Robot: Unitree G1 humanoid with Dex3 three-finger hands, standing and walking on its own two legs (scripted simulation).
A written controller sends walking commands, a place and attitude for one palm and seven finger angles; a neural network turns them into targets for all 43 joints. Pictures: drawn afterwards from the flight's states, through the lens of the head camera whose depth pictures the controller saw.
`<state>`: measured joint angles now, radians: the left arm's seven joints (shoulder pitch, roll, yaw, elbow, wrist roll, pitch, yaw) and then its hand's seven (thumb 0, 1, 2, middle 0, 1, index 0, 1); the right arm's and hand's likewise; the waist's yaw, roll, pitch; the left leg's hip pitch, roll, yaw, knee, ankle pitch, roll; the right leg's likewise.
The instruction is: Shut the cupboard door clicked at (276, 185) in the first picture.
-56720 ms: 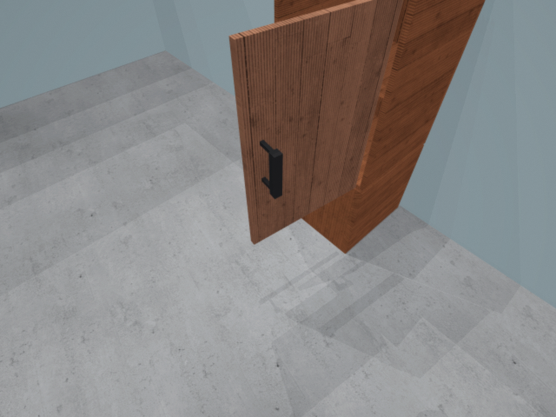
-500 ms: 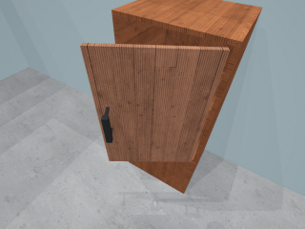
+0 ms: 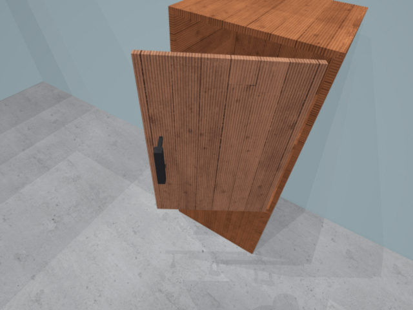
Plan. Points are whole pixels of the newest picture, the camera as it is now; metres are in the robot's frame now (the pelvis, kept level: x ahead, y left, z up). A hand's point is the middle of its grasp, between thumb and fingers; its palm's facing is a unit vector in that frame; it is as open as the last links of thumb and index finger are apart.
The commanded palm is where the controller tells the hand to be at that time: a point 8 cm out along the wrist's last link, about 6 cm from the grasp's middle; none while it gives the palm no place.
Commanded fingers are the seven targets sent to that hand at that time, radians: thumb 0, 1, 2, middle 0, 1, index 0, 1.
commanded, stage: shuffle to correct the standing spot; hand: left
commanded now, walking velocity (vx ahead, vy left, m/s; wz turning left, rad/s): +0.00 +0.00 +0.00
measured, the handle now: (161, 160) +0.50 +0.16 -0.04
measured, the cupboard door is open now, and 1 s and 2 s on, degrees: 31 31 31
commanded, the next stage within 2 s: come to a stop and stand still in 0.80 s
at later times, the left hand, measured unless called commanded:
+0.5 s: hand out of the picture -0.07 +0.14 -0.18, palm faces +0.09 -0.99 -0.13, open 7.4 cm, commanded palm none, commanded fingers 0.00 0.90 0.90 -0.20 -0.30 -0.20 -0.30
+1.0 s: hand (149, 290) +0.20 +0.14 -0.17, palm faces -0.02 -0.98 -0.21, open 7.3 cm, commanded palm none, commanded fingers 0.00 0.90 0.90 -0.20 -0.30 -0.20 -0.30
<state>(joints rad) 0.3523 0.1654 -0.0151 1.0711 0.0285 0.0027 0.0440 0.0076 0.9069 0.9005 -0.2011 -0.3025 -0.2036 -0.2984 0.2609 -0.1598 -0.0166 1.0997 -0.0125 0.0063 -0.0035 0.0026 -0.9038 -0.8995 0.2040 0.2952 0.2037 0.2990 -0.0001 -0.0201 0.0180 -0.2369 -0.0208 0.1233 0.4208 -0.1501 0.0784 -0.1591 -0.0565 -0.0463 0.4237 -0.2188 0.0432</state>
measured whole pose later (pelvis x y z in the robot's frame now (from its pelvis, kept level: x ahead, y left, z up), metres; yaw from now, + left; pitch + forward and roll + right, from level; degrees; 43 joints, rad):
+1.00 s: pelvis +0.09 -0.05 -0.01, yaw +2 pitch +1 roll +0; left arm 0.13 0.21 0.06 0.95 0.03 0.01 -0.01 0.01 0.92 0.90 -0.20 -0.30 -0.20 -0.30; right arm 0.43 -0.12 -0.06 1.11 -0.04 -0.01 -0.04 0.00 -0.90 -0.90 0.21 0.30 0.21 0.30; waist -0.07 -0.01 0.06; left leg -0.17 0.08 0.12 0.56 -0.39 -0.03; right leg -0.34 -0.08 -0.09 0.49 -0.13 0.01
